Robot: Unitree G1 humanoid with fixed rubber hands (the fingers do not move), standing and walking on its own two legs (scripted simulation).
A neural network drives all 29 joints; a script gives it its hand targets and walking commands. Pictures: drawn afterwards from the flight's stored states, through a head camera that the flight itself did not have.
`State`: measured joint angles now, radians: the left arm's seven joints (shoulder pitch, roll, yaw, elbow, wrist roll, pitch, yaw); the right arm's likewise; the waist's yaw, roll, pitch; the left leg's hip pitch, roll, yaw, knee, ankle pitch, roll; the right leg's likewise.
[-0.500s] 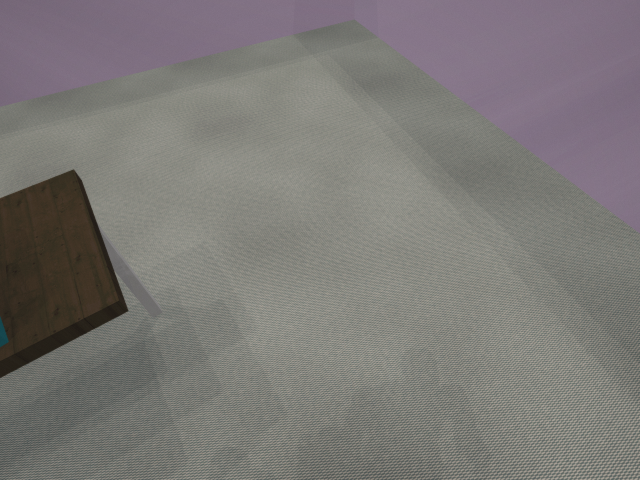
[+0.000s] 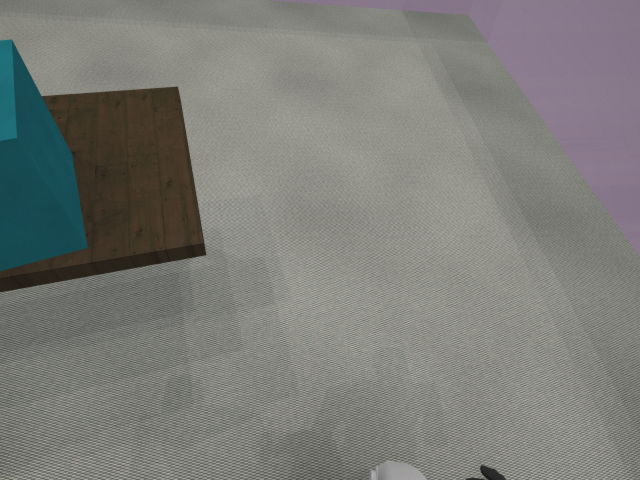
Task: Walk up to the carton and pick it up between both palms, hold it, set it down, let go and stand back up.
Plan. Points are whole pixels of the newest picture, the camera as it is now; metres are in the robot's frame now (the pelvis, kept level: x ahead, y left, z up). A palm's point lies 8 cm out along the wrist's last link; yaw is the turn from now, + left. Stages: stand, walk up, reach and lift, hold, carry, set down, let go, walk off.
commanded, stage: walk up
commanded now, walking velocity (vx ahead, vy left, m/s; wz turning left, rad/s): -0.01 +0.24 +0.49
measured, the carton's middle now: out of the picture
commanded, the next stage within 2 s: none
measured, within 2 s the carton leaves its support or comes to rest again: neither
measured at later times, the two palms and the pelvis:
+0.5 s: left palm out of the picture -0.03 +0.35 -0.12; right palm (410, 434) +0.22 -0.14 -0.15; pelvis +0.09 +0.10 -0.01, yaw +11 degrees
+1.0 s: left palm out of the picture +0.26 +0.58 -0.14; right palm (263, 354) +0.31 +0.09 -0.10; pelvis +0.25 +0.32 +0.01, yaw +23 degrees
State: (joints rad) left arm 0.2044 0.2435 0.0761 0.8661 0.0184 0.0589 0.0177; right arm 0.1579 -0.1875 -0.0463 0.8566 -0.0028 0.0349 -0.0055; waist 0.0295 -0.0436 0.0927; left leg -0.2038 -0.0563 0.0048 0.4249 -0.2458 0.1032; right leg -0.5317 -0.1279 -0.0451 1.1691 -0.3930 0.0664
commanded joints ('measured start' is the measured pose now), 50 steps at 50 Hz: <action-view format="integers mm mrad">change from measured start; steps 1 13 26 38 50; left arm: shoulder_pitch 73 199 90 146 12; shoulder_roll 103 346 212 64 37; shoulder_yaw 21 81 82 41 4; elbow -3 139 69 114 143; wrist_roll -2 -11 34 -9 -17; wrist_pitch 21 -7 -102 -75 -9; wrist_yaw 44 123 9 -36 -46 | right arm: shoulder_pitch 21 -8 -52 251 331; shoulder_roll -175 -183 -91 -252 -154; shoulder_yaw -51 -38 11 -38 24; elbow -101 -178 -101 77 141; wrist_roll -15 -72 21 -12 2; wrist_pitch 8 21 -23 -97 -123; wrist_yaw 13 97 121 -11 -17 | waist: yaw -45 22 -43 -70 -21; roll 187 -284 -307 269 203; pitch -88 -98 155 -344 12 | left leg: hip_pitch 64 -627 -300 384 124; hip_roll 169 75 190 347 320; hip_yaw -139 -153 75 -269 -218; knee -94 780 368 -46 -178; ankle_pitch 563 -168 126 666 629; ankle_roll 138 -122 -191 -136 -201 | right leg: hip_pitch -69 551 170 26 -77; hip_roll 32 -539 -205 -48 26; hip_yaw -61 610 -213 55 23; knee -39 -1070 -1012 122 -111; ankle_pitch -27 -483 -12 -38 255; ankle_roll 9 -225 -45 -46 -25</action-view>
